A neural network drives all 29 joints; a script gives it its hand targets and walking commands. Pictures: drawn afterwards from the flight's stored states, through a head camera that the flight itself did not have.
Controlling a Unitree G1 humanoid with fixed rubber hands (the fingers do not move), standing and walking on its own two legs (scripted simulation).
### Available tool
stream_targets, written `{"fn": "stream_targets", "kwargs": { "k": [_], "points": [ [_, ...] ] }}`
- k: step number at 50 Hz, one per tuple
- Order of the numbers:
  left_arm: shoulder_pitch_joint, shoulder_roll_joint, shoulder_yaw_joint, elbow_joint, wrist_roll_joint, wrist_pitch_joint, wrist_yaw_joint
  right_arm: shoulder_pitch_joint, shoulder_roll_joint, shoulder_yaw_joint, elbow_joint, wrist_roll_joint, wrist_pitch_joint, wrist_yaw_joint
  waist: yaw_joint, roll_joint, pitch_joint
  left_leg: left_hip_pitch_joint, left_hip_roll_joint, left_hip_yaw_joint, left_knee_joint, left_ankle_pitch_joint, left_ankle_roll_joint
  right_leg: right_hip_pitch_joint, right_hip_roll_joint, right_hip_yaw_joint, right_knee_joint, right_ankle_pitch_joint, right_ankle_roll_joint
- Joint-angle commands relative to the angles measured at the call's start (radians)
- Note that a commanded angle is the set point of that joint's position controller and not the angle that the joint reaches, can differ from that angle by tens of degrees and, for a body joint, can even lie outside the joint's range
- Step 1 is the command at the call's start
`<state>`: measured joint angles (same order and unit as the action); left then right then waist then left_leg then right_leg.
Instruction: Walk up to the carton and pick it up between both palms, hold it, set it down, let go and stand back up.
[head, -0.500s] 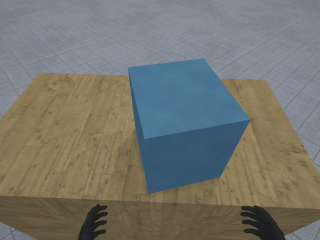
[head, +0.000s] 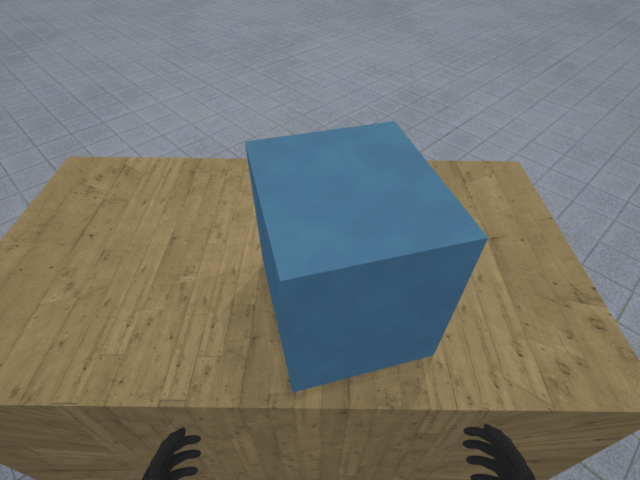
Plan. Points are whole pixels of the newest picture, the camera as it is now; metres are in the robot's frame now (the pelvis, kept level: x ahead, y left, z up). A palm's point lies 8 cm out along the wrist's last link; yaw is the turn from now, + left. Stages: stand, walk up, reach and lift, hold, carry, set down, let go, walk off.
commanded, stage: set down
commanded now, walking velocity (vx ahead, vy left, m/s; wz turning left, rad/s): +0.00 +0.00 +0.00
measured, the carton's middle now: (344, 254) +0.46 -0.02 +0.02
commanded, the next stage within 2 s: let go in 0.30 s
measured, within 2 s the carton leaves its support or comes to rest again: neither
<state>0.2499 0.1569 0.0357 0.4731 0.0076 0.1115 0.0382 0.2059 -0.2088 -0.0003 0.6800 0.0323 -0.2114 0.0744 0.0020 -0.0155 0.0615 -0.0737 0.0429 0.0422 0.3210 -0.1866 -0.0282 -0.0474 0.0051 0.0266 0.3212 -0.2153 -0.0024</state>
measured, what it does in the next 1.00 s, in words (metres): stands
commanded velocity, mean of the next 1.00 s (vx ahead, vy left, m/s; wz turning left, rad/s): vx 0.00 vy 0.00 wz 0.00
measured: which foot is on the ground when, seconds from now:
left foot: down 0.00-1.00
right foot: down 0.00-1.00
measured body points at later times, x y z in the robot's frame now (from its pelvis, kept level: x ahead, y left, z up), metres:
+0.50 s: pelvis +0.00 +0.01 +0.00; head +0.00 +0.02 +0.45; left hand +0.17 +0.23 -0.09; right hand +0.17 -0.22 -0.08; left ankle -0.01 +0.14 -0.75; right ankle -0.02 -0.12 -0.75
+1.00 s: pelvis -0.01 -0.01 -0.01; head -0.03 +0.00 +0.44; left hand +0.12 +0.29 -0.10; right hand +0.11 -0.31 -0.10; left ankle -0.01 +0.13 -0.75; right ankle -0.02 -0.12 -0.75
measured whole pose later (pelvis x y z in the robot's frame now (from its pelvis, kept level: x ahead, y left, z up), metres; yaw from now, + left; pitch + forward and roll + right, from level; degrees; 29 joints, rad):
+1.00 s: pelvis -0.01 -0.01 -0.01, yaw +2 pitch -3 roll +0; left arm 0.20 0.35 0.06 0.72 0.03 0.01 0.00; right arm 0.23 -0.36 -0.03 0.82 -0.03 -0.04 0.01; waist 0.01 -0.02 0.01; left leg -0.16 0.06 0.00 0.44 -0.23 -0.04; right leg -0.11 0.02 -0.01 0.42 -0.25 -0.01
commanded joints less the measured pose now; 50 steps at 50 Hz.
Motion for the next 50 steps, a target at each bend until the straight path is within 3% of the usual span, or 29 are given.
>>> {"fn": "stream_targets", "kwargs": {
  "k": [1, 2, 4, 5, 6, 7, 8, 9, 11, 17, 20, 23, 28, 31, 34, 35, 39, 40, 42, 43, 44, 45, 46, 47, 49, 50],
  "points": [
    [-0.085, 0.083, 0.022, -0.213, -0.004, -0.048, 0.018, -0.081, -0.119, -0.065, -0.148, 0.005, -0.056, -0.009, 0.022, 0.007, -0.115, 0.108, -0.043, 0.019, 0.011, 0.236, -0.007, -0.094, 0.029, -0.047, -0.044, 0.184, -0.033],
    [-0.065, 0.088, 0.029, -0.211, -0.006, -0.054, 0.019, -0.079, -0.112, -0.063, -0.175, 0.002, -0.061, -0.01, 0.016, -0.005, -0.124, 0.1, -0.048, 0.019, 0.017, 0.252, -0.005, -0.09, 0.029, -0.042, -0.052, 0.208, -0.034],
    [-0.048, 0.112, 0.041, -0.073, 0.003, -0.023, -0.013, -0.047, -0.075, -0.034, -0.089, -0.025, -0.035, -0.033, -0.004, 0.005, -0.055, 0.107, -0.053, 0.031, 0.012, 0.201, 0.005, -0.088, 0.007, -0.015, -0.064, 0.172, -0.024],
    [-0.071, 0.113, 0.032, -0.033, 0.005, -0.013, -0.023, -0.063, -0.075, -0.042, -0.079, -0.042, -0.026, -0.041, -0.012, -0.025, -0.033, 0.102, -0.052, 0.039, 0.005, 0.178, 0.009, -0.094, 0.009, -0.02, -0.071, 0.152, -0.024],
    [-0.087, 0.109, 0.044, -0.041, 0.011, -0.013, -0.027, -0.078, -0.056, -0.026, -0.072, -0.036, -0.021, -0.04, -0.004, 0.008, -0.028, 0.106, -0.053, 0.04, 0.009, 0.163, 0.007, -0.114, 0.006, -0.015, -0.08, 0.126, -0.029],
    [-0.071, 0.112, 0.046, -0.057, -0.001, -0.014, -0.031, -0.078, -0.066, -0.034, -0.1, -0.038, -0.024, -0.046, -0.001, -0.019, -0.036, 0.115, -0.051, 0.035, 0.009, 0.158, 0.008, -0.119, 0.014, -0.024, -0.073, 0.119, -0.023],
    [-0.08, 0.112, 0.035, -0.106, 0.001, -0.014, -0.026, -0.079, -0.088, -0.051, -0.11, -0.038, -0.029, -0.044, 0.003, 0.001, -0.061, 0.119, -0.045, 0.035, 0.011, 0.18, 0.003, -0.104, 0.018, -0.036, -0.065, 0.133, -0.025],
    [-0.1, 0.109, 0.035, -0.086, -0.002, -0.014, -0.031, -0.09, -0.071, -0.059, -0.087, -0.051, -0.035, -0.054, -0.003, -0.014, -0.047, 0.116, -0.051, 0.039, 0.017, 0.191, 0.004, -0.107, 0.019, -0.036, -0.061, 0.146, -0.023],
    [-0.107, 0.1, 0.019, -0.147, -0.007, -0.027, -0.018, -0.081, -0.091, -0.062, -0.101, -0.026, -0.048, -0.044, -0.007, 0.026, -0.096, 0.146, -0.041, 0.024, 0.029, 0.258, -0.014, -0.109, 0.028, -0.056, -0.052, 0.174, -0.028],
    [-0.068, 0.112, 0.013, -0.085, -0.005, -0.022, -0.034, -0.082, -0.085, -0.068, -0.057, -0.041, -0.049, -0.054, -0.018, 0.027, -0.11, 0.172, -0.039, 0.028, 0.039, 0.295, -0.013, -0.09, 0.036, -0.048, -0.043, 0.203, -0.031],
    [-0.089, 0.104, 0.004, -0.111, 0.008, -0.014, -0.024, -0.109, -0.111, -0.066, -0.03, -0.025, -0.051, -0.044, -0.004, 0.051, -0.09, 0.161, -0.041, 0.016, 0.036, 0.327, -0.022, -0.098, 0.043, -0.06, -0.039, 0.19, -0.032],
    [-0.136, 0.111, 0.007, -0.104, -0.003, -0.01, -0.021, -0.113, -0.1, -0.076, -0.037, -0.042, -0.048, -0.049, -0.003, 0.035, -0.088, 0.175, -0.042, 0.012, 0.029, 0.262, -0.01, -0.113, 0.036, -0.058, -0.051, 0.152, -0.034],
    [-0.133, 0.118, 0.013, -0.074, -0.006, -0.007, -0.029, -0.119, -0.107, -0.07, -0.03, -0.054, -0.039, -0.051, -0.011, 0.0, -0.057, 0.168, -0.046, 0.018, 0.033, 0.27, 0.001, -0.112, 0.037, -0.052, -0.05, 0.186, -0.031],
    [-0.127, 0.11, 0.022, -0.069, 0.014, -0.009, -0.029, -0.111, -0.099, -0.052, -0.038, -0.048, -0.031, -0.048, -0.005, 0.032, -0.044, 0.141, -0.04, 0.025, 0.021, 0.238, 0.005, -0.101, 0.025, -0.054, -0.049, 0.182, -0.029],
    [-0.14, 0.116, 0.012, -0.066, -0.007, -0.011, -0.034, -0.111, -0.098, -0.063, -0.019, -0.057, -0.031, -0.053, -0.015, -0.003, -0.078, 0.161, -0.042, 0.021, 0.024, 0.233, 0.009, -0.1, 0.028, -0.057, -0.049, 0.179, -0.028],
    [-0.152, 0.115, 0.016, -0.075, 0.008, -0.012, -0.028, -0.116, -0.088, -0.058, -0.025, -0.064, -0.025, -0.051, -0.013, 0.033, -0.052, 0.152, -0.038, 0.024, 0.016, 0.203, 0.005, -0.113, 0.028, -0.055, -0.051, 0.147, -0.032],
    [-0.132, 0.126, 0.021, -0.061, 0.009, -0.004, -0.031, -0.121, -0.089, -0.05, -0.057, -0.06, -0.016, -0.053, 0.001, 0.025, -0.057, 0.148, -0.037, 0.029, 0.005, 0.157, 0.013, -0.106, 0.022, -0.047, -0.059, 0.116, -0.026],
    [-0.079, 0.335, 0.084, 0.04, 0.037, -0.068, -0.017, -0.028, -0.324, -0.093, 0.024, -0.07, 0.077, -0.08, 0.023, -0.031, -0.067, -0.058, 0.071, -0.066, 0.079, 0.291, 0.03, -0.079, -0.079, 0.031, 0.05, 0.206, -0.015],
    [-0.087, 0.354, 0.079, 0.073, 0.026, -0.103, -0.019, -0.025, -0.294, -0.098, 0.024, -0.068, 0.13, -0.08, 0.01, -0.081, -0.048, -0.068, 0.051, -0.059, 0.061, 0.125, 0.039, -0.07, -0.08, 0.029, 0.011, 0.14, -0.012],
    [-0.085, 0.339, 0.084, 0.088, 0.017, -0.11, -0.012, -0.013, -0.305, -0.1, 0.022, -0.062, 0.138, -0.084, 0.014, -0.051, -0.097, -0.051, 0.066, -0.056, 0.075, 0.135, 0.043, -0.069, -0.098, 0.05, 0.02, 0.128, -0.017],
    [-0.115, 0.305, 0.067, 0.111, 0.027, -0.112, -0.014, -0.025, -0.288, -0.088, 0.023, -0.057, 0.142, -0.086, 0.0, -0.057, -0.113, -0.048, 0.068, -0.068, 0.079, 0.141, 0.053, -0.079, -0.093, 0.049, 0.024, 0.139, -0.014],
    [-0.103, 0.297, 0.053, 0.119, 0.023, -0.119, -0.027, -0.046, -0.299, -0.081, 0.021, -0.052, 0.142, -0.081, 0.011, -0.033, -0.129, -0.06, 0.064, -0.062, 0.083, 0.128, 0.054, -0.083, -0.091, 0.043, 0.013, 0.125, -0.013],
    [-0.106, 0.322, 0.058, 0.14, 0.026, -0.128, -0.03, -0.03, -0.296, -0.082, 0.038, -0.051, 0.147, -0.078, -0.002, -0.014, -0.082, -0.081, 0.05, -0.059, 0.075, 0.079, 0.047, -0.09, -0.098, 0.05, -0.002, 0.087, -0.013],
    [-0.131, 0.283, 0.045, 0.156, 0.024, -0.133, -0.03, -0.039, -0.311, -0.079, 0.039, -0.059, 0.144, -0.078, 0.004, 0.03, -0.118, -0.065, 0.057, -0.073, 0.093, 0.105, 0.055, -0.093, -0.109, 0.069, 0.004, 0.116, -0.022],
    [-0.15, 0.325, 0.051, 0.176, 0.028, -0.15, -0.043, -0.059, -0.283, -0.059, 0.059, -0.053, 0.15, -0.07, 0.005, -0.011, -0.104, -0.081, 0.063, -0.078, 0.091, 0.087, 0.057, -0.119, -0.099, 0.056, -0.005, 0.076, -0.017],
    [-0.166, 0.321, 0.046, 0.199, 0.027, -0.145, -0.037, -0.037, -0.275, -0.06, 0.081, -0.054, 0.16, -0.066, -0.016, -0.054, -0.067, -0.074, 0.063, -0.081, 0.087, 0.089, 0.057, -0.149, -0.108, 0.058, -0.006, 0.087, -0.025]
  ]
}}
